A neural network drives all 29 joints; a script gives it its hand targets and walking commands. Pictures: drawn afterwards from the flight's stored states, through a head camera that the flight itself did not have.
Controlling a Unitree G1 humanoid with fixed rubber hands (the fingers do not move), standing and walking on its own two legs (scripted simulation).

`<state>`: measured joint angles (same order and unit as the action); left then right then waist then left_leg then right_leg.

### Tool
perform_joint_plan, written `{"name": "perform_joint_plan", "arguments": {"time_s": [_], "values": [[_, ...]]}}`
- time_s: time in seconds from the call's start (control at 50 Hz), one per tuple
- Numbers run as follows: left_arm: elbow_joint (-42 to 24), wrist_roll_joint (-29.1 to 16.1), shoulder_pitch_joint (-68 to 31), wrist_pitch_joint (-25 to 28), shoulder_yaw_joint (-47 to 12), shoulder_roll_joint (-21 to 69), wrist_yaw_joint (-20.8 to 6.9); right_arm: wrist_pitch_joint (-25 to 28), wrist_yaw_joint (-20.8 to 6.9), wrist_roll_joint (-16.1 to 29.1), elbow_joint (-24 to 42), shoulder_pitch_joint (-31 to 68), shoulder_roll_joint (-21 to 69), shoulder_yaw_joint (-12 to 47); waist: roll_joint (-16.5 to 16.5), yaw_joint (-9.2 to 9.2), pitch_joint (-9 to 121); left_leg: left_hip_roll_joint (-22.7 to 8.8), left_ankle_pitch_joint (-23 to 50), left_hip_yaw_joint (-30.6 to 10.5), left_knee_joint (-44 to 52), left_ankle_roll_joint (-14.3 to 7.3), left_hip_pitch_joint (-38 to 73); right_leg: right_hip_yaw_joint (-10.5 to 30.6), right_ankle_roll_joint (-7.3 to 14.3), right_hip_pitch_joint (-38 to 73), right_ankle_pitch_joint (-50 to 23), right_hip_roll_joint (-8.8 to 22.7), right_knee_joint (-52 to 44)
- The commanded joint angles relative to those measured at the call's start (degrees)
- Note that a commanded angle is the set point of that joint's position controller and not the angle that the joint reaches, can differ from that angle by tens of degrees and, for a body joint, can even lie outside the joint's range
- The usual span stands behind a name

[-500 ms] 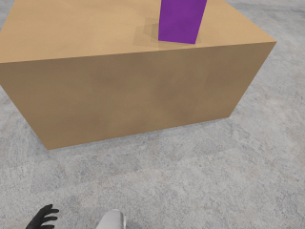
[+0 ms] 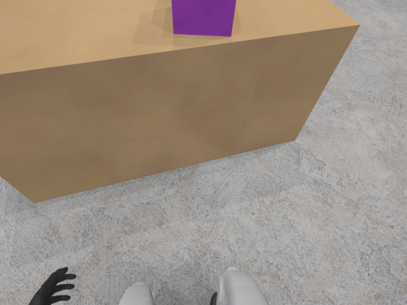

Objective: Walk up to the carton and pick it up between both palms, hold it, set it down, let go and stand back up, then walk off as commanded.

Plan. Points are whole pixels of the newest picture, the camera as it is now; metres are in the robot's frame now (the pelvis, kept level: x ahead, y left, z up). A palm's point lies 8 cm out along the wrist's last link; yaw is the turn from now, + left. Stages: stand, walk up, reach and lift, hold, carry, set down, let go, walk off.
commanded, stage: walk up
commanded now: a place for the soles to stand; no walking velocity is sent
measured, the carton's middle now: out of the picture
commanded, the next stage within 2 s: none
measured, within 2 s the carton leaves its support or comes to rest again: neither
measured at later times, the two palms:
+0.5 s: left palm (147, 270) +0.19 +0.11 -0.07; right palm out of the picture +0.01 -0.55 -0.12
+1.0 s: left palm out of the picture +0.08 +0.08 -0.06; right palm out of the picture +0.09 -0.60 -0.14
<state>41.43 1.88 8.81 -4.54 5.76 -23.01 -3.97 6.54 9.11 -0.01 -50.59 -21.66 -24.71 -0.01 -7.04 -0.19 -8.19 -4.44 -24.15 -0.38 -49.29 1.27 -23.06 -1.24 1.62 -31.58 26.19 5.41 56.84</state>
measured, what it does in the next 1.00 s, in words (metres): steps to the right: left foot, then right foot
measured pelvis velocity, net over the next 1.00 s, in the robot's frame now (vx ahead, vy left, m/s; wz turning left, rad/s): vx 0.03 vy -0.27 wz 0.16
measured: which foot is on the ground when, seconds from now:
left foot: down 0.00-0.00, up 0.02-0.28, down 0.30-0.46, up 0.48-0.78, down 0.80-0.92, up 0.94-1.00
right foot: down 0.00-0.26, up 0.28-0.44, down 0.46-0.74, up 0.76-0.88, down 0.90-1.00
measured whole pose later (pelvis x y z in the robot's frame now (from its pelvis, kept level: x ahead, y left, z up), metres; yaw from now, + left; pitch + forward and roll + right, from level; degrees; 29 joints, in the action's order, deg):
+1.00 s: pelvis +0.03 -0.27 -0.01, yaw +9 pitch -11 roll +1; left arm 52.0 -0.1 9.3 1.3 6.6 -21.9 5.0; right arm -3.6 0.0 0.0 -48.3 -19.4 -28.5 -2.0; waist 5.3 -3.7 -12.9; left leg 9.1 -28.1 -8.4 -63.5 -2.2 -23.6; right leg -0.4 -1.0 -19.1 28.5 2.7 59.0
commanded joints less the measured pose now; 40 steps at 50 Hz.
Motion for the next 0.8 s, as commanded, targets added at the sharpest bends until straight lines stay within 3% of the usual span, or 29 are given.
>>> {"name": "perform_joint_plan", "arguments": {"time_s": [0.0, 0.02, 0.04, 0.1, 0.14, 0.16, 0.2, 0.22, 0.24, 0.26, 0.28, 0.3, 0.32, 0.34, 0.36, 0.38, 0.4, 0.42, 0.44, 0.46, 0.5, 0.58, 0.62, 0.68, 0.7, 0.72, 0.74, 0.76, 0.78], "values": [[-1.8, 0.1, 9.4, 2.6, 8.6, -17.1, 0.7, -0.8, 1.5, -2.3, 2.3, -3.1, -9.6, -4.4, -14.5, 8.82, 7.6, 7.9, -9.9, -3.0, -23.9, -3.4, -28.4, 24.6, -4.0, 27.5, -1.0, 11.6, -35.3], [-2.8, -0.9, 6.8, 2.2, 8.9, -18.7, 0.7, -2.1, 1.8, -2.1, 1.1, -4.6, -12.0, -5.7, -8.7, 7.24, 7.2, 6.6, -8.0, -5.3, -25.8, -3.2, -23.3, 28.1, -6.4, 22.8, 12.8, 13.9, -44.0], [-3.0, -1.6, 4.5, 2.0, 8.9, -19.4, 1.2, -2.6, 1.5, -1.5, -0.3, -4.7, -14.4, -7.0, -9.5, 6.48, 4.6, 5.9, -5.1, -5.1, -29.5, -2.9, -20.6, 29.7, -11.1, 18.6, 19.8, 12.9, -49.9], [-4.0, -1.0, -3.4, 1.9, 7.9, -16.1, 1.9, -3.7, 0.5, -1.8, -3.7, -10.8, -12.8, -7.7, -11.6, 0.62, -2.1, 7.1, -2.1, -1.4, -26.5, -1.9, -8.6, 12.5, -25.9, 8.0, 7.9, 2.6, -53.5], [-6.7, -0.5, -8.5, 1.6, 7.8, -14.6, 1.7, -3.7, -0.1, -2.4, -5.5, -18.3, -15.2, -9.5, -12.0, -4.29, 0.6, 7.1, -5.8, 3.5, -18.4, -1.4, -3.0, 3.6, -25.4, 13.3, -13.8, 0.4, -48.1], [-7.5, -0.6, -11.5, 1.7, 7.4, -13.3, 1.9, -3.6, -0.4, -2.3, -6.5, -22.6, -15.0, -9.4, -8.5, -6.58, 3.2, 5.0, -4.3, 2.8, -14.4, -1.7, 0.3, 1.7, -20.9, 15.1, -23.4, 1.1, -41.5], [-11.5, 0.2, -24.3, 1.1, 7.2, -12.5, 1.8, -3.8, -0.6, -2.0, -9.9, -38.2, -17.1, -10.6, 0.1, -18.45, 8.1, 0.5, -4.3, 6.7, 1.6, -5.6, 20.5, -3.3, -17.7, 6.6, -42.6, 0.4, -26.2], [-13.8, 0.3, -30.6, 1.2, 6.9, -12.1, 2.2, -3.4, -0.8, -1.2, -10.5, -45.1, -15.3, -10.4, 5.6, -25.72, 6.9, -3.8, 1.4, 6.5, 16.2, -11.5, 29.2, -3.3, -14.9, -2.8, -53.1, -0.8, -6.0], [-13.4, -0.8, -27.0, 0.9, 5.7, -9.8, 2.6, -2.3, -0.4, -0.2, -9.8, -37.8, -13.1, -9.2, 33.7, -22.95, 7.6, -7.5, 21.8, -5.9, 26.0, -13.9, 20.3, -0.3, -4.6, 2.1, -20.8, -7.2, 30.4], [-12.1, -2.0, -17.9, 1.0, 3.8, -5.0, 3.0, -1.4, 0.1, -2.3, -4.6, -17.7, -12.1, -7.6, 40.0, -10.74, 5.1, -9.5, 24.9, -25.5, 20.2, -17.4, 11.6, 12.0, -1.9, -5.4, 14.1, -6.6, 42.1], [-9.5, -2.4, -8.0, 1.6, 4.4, -7.6, 2.8, -0.5, 0.0, -1.7, 0.9, -3.5, -13.0, -7.2, 28.3, -0.23, 2.3, -13.4, 18.8, -36.5, 16.3, -17.2, -9.8, 26.5, 2.2, 4.9, 19.1, -0.9, 40.1], [-7.3, -4.3, 1.1, 2.1, 6.4, -12.4, 2.5, -0.5, -0.5, -1.6, 5.9, 8.0, -17.3, -6.8, 22.2, 7.31, 2.9, -15.8, 8.9, -36.9, 19.8, -20.2, -21.8, 27.4, 2.4, 13.7, 19.0, 0.8, 39.8], [-7.1, -4.9, 3.2, 2.5, 5.8, -11.2, 2.4, 0.2, -0.4, -1.5, 6.8, 13.8, -16.1, -6.0, 13.0, 9.67, 3.2, -12.9, 19.4, -30.5, 17.4, -18.6, -16.6, 27.0, 2.0, 10.5, 16.1, -0.2, 34.4], [-6.6, -3.4, 2.4, 2.0, 5.6, -10.6, 2.3, 0.3, 0.2, -2.2, 6.4, 12.5, -16.2, -5.7, 6.8, 9.12, 4.9, -11.8, 27.6, -27.3, 15.1, -18.3, -5.4, 19.9, 1.0, 3.7, 9.2, -3.1, 26.2], [-6.3, -3.2, -2.5, 2.2, 5.1, -10.2, 3.0, 0.4, 0.0, -2.2, 6.5, 10.3, -18.6, -5.3, 14.1, 6.11, 2.9, -14.6, 25.0, -33.2, 13.1, -18.6, -4.6, 20.6, 0.9, 0.0, 9.0, -0.6, 16.3], [-5.7, -3.8, -6.1, 3.1, 4.4, -10.7, 3.1, 0.2, -0.7, -1.8, 4.8, 7.7, -18.8, -5.0, 16.9, 4.0, 5.0, -11.9, 24.7, -31.6, 8.0, -14.8, -1.0, 22.6, 2.0, 2.0, 11.0, 2.8, -1.6], [-2.5, -4.1, -1.4, 5.3, 3.9, -11.1, 3.5, -0.8, -1.9, -1.1, 3.8, 5.6, -18.8, -4.9, 16.4, 6.17, 5.6, -2.8, 32.3, -21.3, -3.8, -8.3, -5.2, 17.3, 0.5, 15.8, 5.2, 0.9, -23.1], [3.2, -4.1, 9.6, 6.5, 5.4, -12.8, 4.1, -2.6, -2.8, -1.2, 2.5, 1.4, -15.3, -5.2, 5.7, 10.39, 10.0, 6.4, 17.8, -15.9, -25.6, -4.9, -12.6, 16.1, -5.8, 32.4, -7.8, -1.3, -31.5], [5.3, -3.3, 13.3, 6.7, 6.2, -16.5, 5.1, -4.1, -3.1, -2.3, 3.1, -2.2, -9.5, -4.2, -5.5, 9.42, 8.0, 11.2, -6.6, -17.1, -34.3, -4.0, -24.4, 21.3, -13.7, 35.1, -25.6, 1.9, -24.8], [4.4, -2.9, 11.8, 6.9, 7.1, -22.0, 5.7, -5.0, -3.2, -2.7, 4.9, -5.8, -8.0, -3.6, -12.8, 5.11, 10.1, 14.0, -12.4, -18.2, -40.1, -3.9, -27.3, 30.5, -14.3, 31.1, -38.4, 9.2, -24.9], [2.0, -5.8, -1.2, 6.7, 6.3, -21.1, 7.1, -6.3, -3.4, -1.8, 3.0, -2.9, -12.7, -6.8, -5.8, 0.16, 5.3, 10.1, -4.1, -19.5, -37.9, -2.7, -15.3, 37.9, -16.0, 17.5, -29.3, 14.7, -39.9], [6.4, -4.8, -0.7, 7.6, 5.8, -16.4, 9.4, -8.5, -6.0, -1.6, -0.5, -3.9, -11.2, -6.6, -8.6, -0.9, -4.5, 12.9, -1.0, -12.0, -32.3, -2.2, -15.5, 12.7, -29.1, 17.3, -50.8, 2.0, -33.8], [5.4, -4.0, -7.0, 6.7, 6.6, -16.7, 9.7, -9.3, -7.2, -2.3, -1.2, -9.6, -13.3, -8.2, -11.9, -5.37, -1.6, 13.9, -5.1, -5.7, -20.7, -1.2, -7.4, 2.9, -32.7, 21.4, -55.9, -2.7, -34.0], [2.7, -2.7, -16.1, 5.4, 7.0, -17.6, 10.4, -10.1, -8.5, -3.7, -3.8, -18.3, -15.4, -9.3, -8.0, -13.76, 4.4, 11.6, -6.7, 2.0, -0.8, -3.8, 6.1, -2.3, -26.3, 21.6, -69.3, -3.2, -20.1], [-0.3, -3.2, -25.2, 5.4, 7.2, -18.0, 10.8, -10.4, -8.7, -4.1, -5.2, -28.1, -16.7, -10.3, 2.1, -24.08, 7.5, 7.8, 4.4, 7.5, 17.4, -9.2, 19.1, -8.4, -22.2, 17.4, -74.9, -6.6, 3.3], [0.0, -3.8, -23.2, 5.3, 5.3, -15.2, 10.9, -9.9, -9.0, -3.9, -5.9, -27.1, -14.2, -9.9, 16.2, -26.15, 6.6, 6.9, 23.8, 8.7, 30.0, -13.0, 25.7, -8.1, -13.3, 11.6, -56.5, -11.2, 23.5], [1.6, -3.8, -14.6, 5.3, 3.5, -11.1, 10.9, -9.9, -8.9, -3.8, -4.4, -18.3, -9.5, -8.4, 29.9, -18.7, 5.1, 7.7, 36.2, -1.3, 31.5, -14.5, 23.3, -3.9, -3.7, 8.4, -2.5, -13.4, 31.0], [2.6, -3.3, -6.1, 5.5, 3.2, -9.1, 10.5, -9.8, -8.8, -4.6, 0.0, -7.5, -9.5, -8.2, 25.2, -9.19, 5.0, 3.9, 36.3, -14.6, 20.5, -15.4, 8.7, 7.8, 2.8, 11.8, 15.9, -9.9, 29.5], [5.2, -3.0, 5.5, 5.4, 4.6, -11.8, 10.0, -10.0, -9.2, -4.7, 5.3, 4.9, -11.3, -8.1, 17.7, 0.92, 3.3, 1.4, 17.5, -23.6, 15.4, -16.6, -18.1, 17.8, 7.8, 26.3, 16.7, -2.9, 23.7]]}}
